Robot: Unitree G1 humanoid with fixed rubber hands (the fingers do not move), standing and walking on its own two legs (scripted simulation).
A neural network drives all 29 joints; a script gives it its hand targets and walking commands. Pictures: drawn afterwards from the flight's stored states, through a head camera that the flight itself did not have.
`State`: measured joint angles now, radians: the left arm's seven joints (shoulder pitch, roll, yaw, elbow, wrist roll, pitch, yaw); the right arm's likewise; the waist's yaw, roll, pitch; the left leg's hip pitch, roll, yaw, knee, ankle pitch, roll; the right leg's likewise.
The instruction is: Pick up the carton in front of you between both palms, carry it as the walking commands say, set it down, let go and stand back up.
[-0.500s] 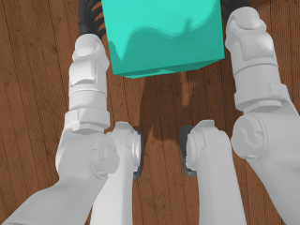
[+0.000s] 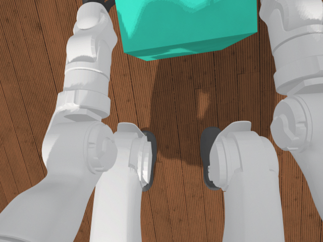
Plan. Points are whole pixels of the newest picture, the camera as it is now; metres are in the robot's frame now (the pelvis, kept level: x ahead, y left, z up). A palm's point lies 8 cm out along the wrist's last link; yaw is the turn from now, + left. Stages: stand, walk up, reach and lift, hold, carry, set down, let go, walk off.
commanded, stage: set down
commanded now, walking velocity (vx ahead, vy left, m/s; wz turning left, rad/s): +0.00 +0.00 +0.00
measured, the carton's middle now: (179, 1) +0.56 -0.03 -0.23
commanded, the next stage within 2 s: none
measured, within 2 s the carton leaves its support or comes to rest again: rests again in 0.20 s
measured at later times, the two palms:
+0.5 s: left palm (95, 12) +0.54 +0.13 -0.17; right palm out of the picture +0.55 -0.18 -0.17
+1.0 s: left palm (96, 19) +0.53 +0.14 -0.19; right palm out of the picture +0.54 -0.20 -0.21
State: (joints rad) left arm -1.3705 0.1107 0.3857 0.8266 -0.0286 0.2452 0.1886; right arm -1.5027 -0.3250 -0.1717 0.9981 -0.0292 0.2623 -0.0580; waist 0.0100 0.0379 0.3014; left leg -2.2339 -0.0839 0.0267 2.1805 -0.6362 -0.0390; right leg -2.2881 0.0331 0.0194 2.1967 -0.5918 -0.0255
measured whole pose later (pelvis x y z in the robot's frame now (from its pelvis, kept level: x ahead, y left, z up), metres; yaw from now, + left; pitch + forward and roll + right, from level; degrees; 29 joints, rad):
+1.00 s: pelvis -0.01 +0.00 -0.02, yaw +0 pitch +31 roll +3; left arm -1.51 0.22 0.38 1.09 -0.01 0.12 0.09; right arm -1.56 -0.40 -0.20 1.17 -0.04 0.14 0.03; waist 0.01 0.05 0.52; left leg -2.16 -0.10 0.02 2.25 -0.64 -0.06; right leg -2.21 0.02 0.01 2.27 -0.60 -0.04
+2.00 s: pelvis +0.01 +0.00 +0.17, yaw -1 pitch +47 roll +4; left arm -1.23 0.20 0.30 0.77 -0.09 0.24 0.15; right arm -1.39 -0.47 -0.19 1.00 0.04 0.23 0.04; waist 0.05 0.00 0.04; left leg -1.89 -0.06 0.00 1.55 -0.48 -0.03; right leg -1.94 0.04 0.03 1.57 -0.45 -0.02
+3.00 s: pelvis +0.10 +0.01 +0.38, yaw -4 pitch +19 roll +0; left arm -0.02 0.18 0.08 0.52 0.00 0.00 -0.06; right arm -0.11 -0.21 -0.13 0.59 -0.03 0.00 0.03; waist 0.04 0.03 -0.04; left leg -0.66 -0.04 -0.05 0.62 -0.29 0.01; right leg -0.68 0.04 0.04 0.60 -0.26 -0.01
